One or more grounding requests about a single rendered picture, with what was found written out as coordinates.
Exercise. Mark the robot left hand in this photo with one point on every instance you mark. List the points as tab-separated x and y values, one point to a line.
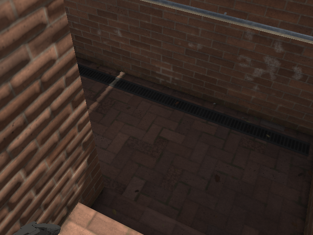
35	228

